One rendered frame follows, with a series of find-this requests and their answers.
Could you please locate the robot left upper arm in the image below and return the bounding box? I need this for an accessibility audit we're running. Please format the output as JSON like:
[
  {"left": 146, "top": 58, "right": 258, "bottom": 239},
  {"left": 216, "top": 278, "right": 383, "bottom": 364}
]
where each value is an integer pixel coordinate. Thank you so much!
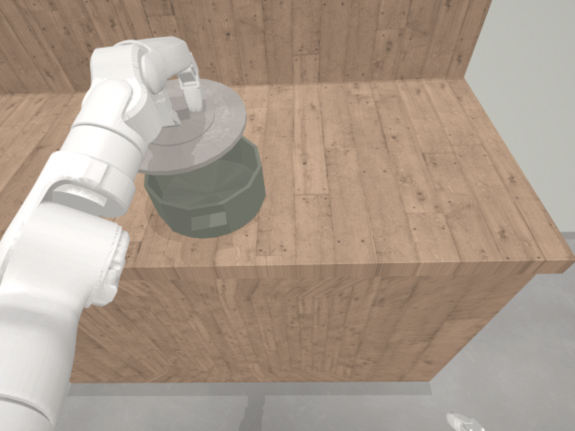
[{"left": 0, "top": 199, "right": 130, "bottom": 431}]

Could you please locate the robot left hand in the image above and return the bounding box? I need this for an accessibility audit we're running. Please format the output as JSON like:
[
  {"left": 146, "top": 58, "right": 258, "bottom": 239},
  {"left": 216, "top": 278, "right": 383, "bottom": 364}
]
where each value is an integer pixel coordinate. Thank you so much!
[{"left": 139, "top": 36, "right": 202, "bottom": 128}]

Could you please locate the table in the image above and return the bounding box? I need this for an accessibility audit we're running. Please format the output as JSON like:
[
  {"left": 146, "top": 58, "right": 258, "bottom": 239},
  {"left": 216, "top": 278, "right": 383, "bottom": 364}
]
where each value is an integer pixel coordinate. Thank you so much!
[{"left": 0, "top": 0, "right": 575, "bottom": 383}]

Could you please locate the lid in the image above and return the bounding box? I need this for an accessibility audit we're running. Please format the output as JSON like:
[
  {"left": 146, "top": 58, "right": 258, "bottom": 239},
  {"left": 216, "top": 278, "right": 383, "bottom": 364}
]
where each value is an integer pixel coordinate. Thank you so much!
[{"left": 138, "top": 79, "right": 247, "bottom": 175}]

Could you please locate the robot right hand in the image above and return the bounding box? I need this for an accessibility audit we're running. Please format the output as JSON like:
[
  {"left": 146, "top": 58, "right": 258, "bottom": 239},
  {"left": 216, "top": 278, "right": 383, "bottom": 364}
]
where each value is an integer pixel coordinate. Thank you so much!
[{"left": 447, "top": 411, "right": 484, "bottom": 431}]

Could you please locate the robot left forearm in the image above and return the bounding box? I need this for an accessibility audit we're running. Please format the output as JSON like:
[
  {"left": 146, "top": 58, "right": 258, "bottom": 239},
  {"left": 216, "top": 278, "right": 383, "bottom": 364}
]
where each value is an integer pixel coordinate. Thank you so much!
[{"left": 0, "top": 40, "right": 167, "bottom": 285}]

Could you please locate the pot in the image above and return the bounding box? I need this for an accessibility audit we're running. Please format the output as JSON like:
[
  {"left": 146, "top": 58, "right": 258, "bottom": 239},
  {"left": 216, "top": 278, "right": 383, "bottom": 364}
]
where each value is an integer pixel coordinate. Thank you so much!
[{"left": 144, "top": 136, "right": 266, "bottom": 239}]

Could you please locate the knob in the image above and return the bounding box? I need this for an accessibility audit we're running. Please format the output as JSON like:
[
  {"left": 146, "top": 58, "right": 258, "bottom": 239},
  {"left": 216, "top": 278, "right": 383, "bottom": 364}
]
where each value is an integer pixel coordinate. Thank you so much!
[{"left": 168, "top": 91, "right": 190, "bottom": 121}]

